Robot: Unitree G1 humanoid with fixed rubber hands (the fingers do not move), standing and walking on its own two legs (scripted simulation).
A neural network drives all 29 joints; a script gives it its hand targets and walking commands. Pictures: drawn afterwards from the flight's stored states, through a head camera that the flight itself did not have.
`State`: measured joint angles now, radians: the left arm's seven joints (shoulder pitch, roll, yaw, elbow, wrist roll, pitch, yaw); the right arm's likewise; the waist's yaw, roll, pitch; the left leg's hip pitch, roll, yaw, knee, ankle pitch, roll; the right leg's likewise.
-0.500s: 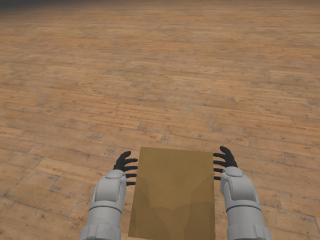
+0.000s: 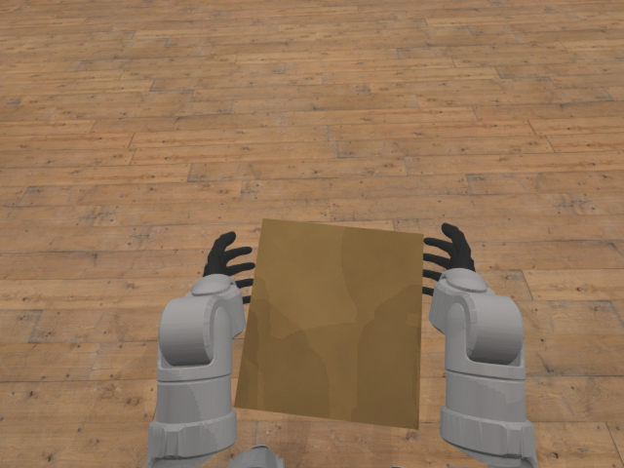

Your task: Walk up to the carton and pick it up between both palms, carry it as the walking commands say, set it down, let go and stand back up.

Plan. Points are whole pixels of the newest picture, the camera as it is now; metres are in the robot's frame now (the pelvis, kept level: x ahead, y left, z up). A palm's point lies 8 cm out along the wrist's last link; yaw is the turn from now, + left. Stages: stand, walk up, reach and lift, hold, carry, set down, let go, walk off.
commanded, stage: carry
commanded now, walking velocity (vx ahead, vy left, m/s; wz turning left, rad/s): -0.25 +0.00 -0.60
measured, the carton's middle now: (331, 320) +0.31 +0.02 -0.03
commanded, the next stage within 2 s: none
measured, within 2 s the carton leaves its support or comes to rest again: neither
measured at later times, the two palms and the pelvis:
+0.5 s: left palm out of the picture +0.10 +0.10 +0.08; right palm out of the picture +0.04 -0.17 +0.09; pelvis -0.21 +0.05 +0.02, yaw -18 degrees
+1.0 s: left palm out of the picture -0.12 +0.04 +0.07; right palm out of the picture -0.30 -0.18 +0.08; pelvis -0.43 +0.12 +0.01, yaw -37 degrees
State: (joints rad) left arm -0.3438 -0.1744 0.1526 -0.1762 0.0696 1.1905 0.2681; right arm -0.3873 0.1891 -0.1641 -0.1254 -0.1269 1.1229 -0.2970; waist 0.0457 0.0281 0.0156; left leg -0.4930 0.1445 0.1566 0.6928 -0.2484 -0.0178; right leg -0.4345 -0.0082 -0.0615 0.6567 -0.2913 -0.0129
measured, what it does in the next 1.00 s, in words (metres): walks backwards, turning right: left foot, then right foot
